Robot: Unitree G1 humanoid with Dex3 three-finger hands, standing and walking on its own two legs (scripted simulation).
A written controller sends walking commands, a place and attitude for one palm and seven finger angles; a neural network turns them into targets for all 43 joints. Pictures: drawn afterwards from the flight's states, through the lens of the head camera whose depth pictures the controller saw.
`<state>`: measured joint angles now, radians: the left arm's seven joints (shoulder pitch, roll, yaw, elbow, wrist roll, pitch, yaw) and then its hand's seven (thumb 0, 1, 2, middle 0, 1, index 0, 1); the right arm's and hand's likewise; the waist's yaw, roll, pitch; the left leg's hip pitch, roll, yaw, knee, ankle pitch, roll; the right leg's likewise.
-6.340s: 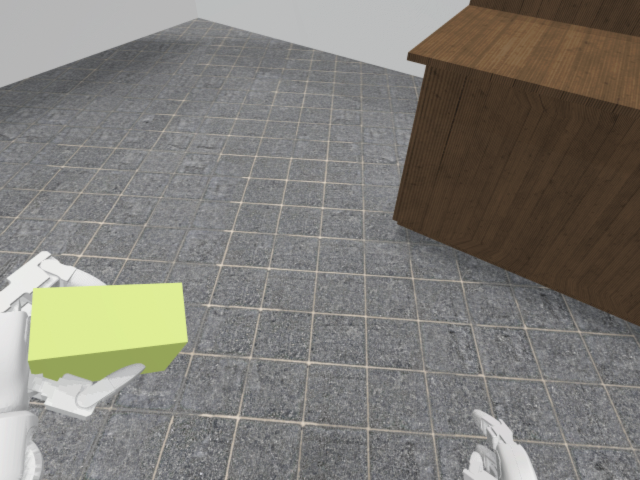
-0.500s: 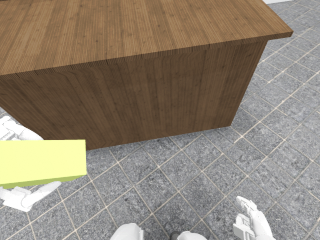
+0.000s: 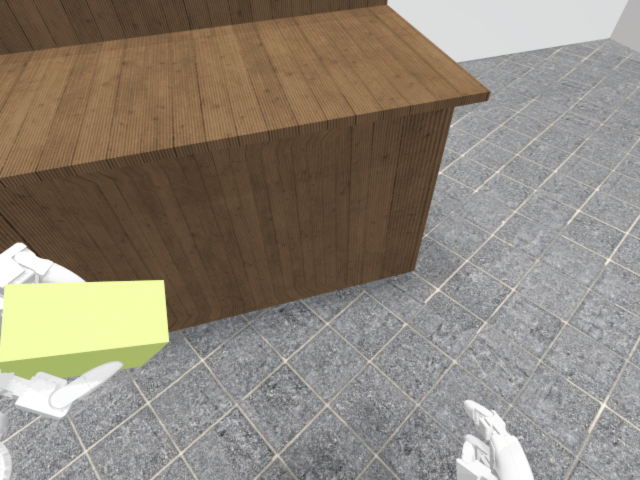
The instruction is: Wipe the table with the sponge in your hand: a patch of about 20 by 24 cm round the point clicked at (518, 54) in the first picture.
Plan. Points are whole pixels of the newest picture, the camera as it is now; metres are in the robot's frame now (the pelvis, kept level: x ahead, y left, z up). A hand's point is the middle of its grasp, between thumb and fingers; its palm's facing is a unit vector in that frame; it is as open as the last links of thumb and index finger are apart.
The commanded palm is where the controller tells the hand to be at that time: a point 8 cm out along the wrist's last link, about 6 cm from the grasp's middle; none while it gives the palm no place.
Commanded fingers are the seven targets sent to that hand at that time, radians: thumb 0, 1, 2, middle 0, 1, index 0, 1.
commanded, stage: take the last steps up to it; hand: left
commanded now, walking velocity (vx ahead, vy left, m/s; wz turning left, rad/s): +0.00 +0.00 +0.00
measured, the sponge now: (108, 330) +0.21 +0.22 +0.15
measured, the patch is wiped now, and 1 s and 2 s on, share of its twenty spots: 0.00 0.00 0.00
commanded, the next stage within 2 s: come to a stop and stand still in 1.90 s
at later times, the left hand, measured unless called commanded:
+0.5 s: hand (71, 345) +0.19 +0.24 +0.17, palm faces +0.41 -0.80 -0.43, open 10.2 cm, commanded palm +0.14 +0.28 +0.19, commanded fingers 0.00 0.10 1.30 -1.20 -1.60 -1.20 -1.60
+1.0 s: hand (53, 268) +0.27 +0.30 +0.17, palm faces +0.42 -0.78 -0.46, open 10.1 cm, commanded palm +0.21 +0.34 +0.19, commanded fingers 0.00 0.10 1.30 -1.20 -1.60 -1.20 -1.60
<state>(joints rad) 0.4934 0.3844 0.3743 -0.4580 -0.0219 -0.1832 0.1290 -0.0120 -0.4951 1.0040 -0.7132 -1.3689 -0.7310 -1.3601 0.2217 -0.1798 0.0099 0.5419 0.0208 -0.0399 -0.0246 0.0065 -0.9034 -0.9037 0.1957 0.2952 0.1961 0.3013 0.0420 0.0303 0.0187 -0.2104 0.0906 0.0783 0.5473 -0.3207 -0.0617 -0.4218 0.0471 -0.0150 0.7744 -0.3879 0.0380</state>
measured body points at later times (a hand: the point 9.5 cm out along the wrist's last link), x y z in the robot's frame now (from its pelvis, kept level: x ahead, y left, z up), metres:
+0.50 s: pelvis -0.02 +0.00 +0.01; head -0.01 -0.01 +0.46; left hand +0.16 +0.28 +0.19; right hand +0.12 -0.28 -0.08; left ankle -0.02 +0.12 -0.73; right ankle +0.04 -0.09 -0.73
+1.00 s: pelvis +0.06 +0.06 -0.01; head +0.10 +0.06 +0.44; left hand +0.24 +0.34 +0.20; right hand +0.24 -0.18 -0.10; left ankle +0.11 +0.19 -0.73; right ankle +0.03 -0.09 -0.72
